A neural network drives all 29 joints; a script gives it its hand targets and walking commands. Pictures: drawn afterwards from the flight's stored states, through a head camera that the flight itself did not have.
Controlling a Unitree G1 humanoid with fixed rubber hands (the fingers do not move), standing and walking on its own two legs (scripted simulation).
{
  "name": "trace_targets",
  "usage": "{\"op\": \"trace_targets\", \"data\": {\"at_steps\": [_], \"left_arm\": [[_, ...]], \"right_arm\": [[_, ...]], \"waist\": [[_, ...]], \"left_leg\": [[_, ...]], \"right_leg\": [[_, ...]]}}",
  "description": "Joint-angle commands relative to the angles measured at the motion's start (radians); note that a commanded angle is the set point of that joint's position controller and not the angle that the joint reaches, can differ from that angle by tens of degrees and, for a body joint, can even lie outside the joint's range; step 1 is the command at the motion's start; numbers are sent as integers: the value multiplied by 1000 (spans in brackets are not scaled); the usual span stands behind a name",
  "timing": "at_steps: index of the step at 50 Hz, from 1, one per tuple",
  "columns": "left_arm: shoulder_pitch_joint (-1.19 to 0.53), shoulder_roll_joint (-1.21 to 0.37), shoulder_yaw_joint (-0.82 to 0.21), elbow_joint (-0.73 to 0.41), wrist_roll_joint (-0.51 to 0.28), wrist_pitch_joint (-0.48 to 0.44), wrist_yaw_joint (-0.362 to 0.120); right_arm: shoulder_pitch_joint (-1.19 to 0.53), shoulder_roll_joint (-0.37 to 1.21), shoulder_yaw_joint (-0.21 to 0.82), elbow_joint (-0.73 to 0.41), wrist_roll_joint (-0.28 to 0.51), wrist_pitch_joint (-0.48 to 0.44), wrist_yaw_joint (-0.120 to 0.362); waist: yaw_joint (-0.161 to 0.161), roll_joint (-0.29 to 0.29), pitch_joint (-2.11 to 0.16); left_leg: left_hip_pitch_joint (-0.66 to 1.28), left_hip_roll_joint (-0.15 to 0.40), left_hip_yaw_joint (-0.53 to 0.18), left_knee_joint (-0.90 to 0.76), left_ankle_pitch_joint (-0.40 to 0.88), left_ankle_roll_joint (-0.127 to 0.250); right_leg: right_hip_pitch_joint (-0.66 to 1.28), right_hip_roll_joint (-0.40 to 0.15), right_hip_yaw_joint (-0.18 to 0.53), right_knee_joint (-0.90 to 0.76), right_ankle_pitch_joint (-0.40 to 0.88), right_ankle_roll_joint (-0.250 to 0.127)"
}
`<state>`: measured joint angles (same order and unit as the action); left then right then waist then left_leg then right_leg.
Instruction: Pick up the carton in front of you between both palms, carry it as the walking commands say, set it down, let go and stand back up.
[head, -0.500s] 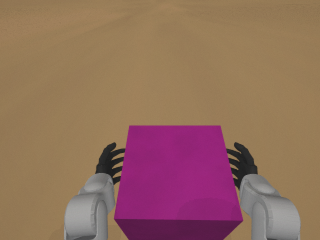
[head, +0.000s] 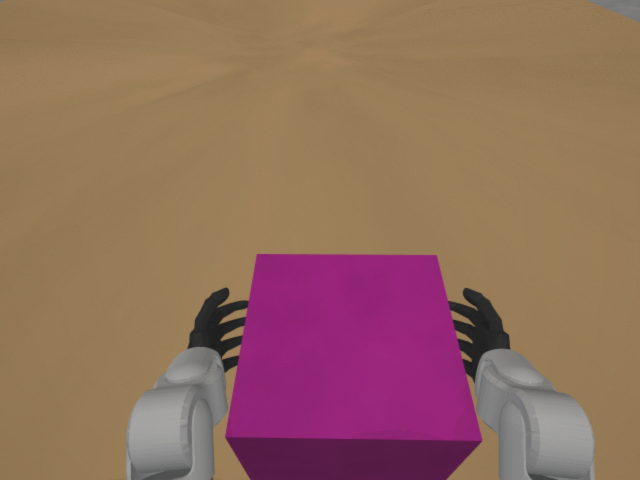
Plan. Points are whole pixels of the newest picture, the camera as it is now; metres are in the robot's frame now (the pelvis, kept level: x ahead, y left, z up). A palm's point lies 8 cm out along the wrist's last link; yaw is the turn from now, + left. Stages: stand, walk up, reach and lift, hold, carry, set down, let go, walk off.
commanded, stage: carry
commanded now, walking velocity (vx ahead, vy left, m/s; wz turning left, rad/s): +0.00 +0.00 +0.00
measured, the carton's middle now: (344, 383) +0.24 +0.00 +0.02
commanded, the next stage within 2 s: hold in 1.58 s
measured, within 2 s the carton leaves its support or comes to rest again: neither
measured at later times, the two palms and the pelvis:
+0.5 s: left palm (203, 364) +0.23 +0.16 +0.09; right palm (479, 367) +0.23 -0.14 +0.09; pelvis +0.00 +0.01 +0.00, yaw +0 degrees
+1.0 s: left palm (214, 383) +0.23 +0.16 +0.04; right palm (466, 386) +0.23 -0.14 +0.04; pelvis -0.04 +0.01 +0.00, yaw +0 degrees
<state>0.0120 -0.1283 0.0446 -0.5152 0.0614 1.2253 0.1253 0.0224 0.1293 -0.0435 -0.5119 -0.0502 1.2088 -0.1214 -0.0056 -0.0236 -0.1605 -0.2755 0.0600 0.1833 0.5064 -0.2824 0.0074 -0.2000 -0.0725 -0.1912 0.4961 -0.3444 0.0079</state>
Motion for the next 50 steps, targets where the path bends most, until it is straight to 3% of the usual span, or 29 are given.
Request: {"op": "trace_targets", "data": {"at_steps": [1, 11, 18, 25, 38, 50], "left_arm": [[-346, -700, -606, -88, -268, -6, -88], [-351, -752, -624, -118, -281, -26, -105], [-347, -733, -622, -102, -270, -22, -111], [-377, -703, -609, -4, -229, -51, -149], [-453, -668, -510, 231, -140, -238, -199], [-561, -683, -382, 526, -42, -493, -253]], "right_arm": [[-344, 709, 599, -79, 265, 4, 88], [-353, 759, 624, -112, 269, -12, 99], [-344, 740, 620, -94, 254, -8, 103], [-379, 709, 608, -2, 220, -36, 142], [-454, 673, 510, 238, 130, -222, 194], [-559, 686, 378, 526, 31, -478, 250]], "waist": [[7, 55, -157], [5, 27, -187], [4, 26, -137], [5, 23, -78], [6, 22, -98], [6, 28, -129]], "left_leg": [[130, 129, -101, 6, 715, -2], [138, 114, -92, 32, 630, 6], [113, 114, -97, 0, 514, 9], [82, 112, -107, -50, 361, 14], [77, 109, -109, -85, 261, 16], [73, 109, -114, -90, 234, 17]], "right_leg": [[57, -93, 69, 13, 544, 16], [69, -96, 73, 23, 549, 13], [48, -102, 83, -7, 462, 7], [22, -106, 96, -57, 326, -1], [0, -106, 105, -89, 220, -12], [-13, -101, 107, -89, 184, -16]]}}
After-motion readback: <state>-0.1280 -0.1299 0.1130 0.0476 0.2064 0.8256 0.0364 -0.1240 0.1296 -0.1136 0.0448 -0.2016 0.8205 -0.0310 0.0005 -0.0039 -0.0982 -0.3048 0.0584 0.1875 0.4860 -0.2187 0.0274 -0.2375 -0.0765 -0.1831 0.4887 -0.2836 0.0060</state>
